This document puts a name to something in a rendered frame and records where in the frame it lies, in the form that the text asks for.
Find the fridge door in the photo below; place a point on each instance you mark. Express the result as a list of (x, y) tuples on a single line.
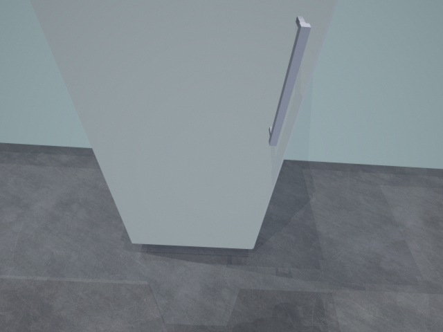
[(176, 98)]

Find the handle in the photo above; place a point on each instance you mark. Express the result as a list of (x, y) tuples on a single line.
[(290, 79)]

